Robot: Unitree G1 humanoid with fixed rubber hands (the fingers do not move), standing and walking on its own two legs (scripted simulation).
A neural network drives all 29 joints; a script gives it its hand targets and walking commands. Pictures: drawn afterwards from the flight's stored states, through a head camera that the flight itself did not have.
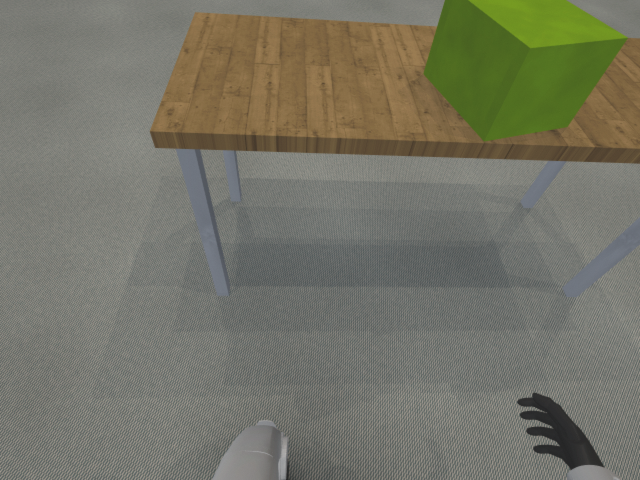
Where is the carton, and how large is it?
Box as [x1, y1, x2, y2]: [423, 0, 627, 140]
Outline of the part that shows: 423,73 483,140 567,126 627,37 566,0 445,0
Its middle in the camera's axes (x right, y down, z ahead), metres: +0.42 -0.40 +0.84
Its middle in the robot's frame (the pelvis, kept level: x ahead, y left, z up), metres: +0.93 -0.34 +0.07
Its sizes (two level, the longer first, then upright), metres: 0.276 0.224 0.197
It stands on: a table, 0.70 m high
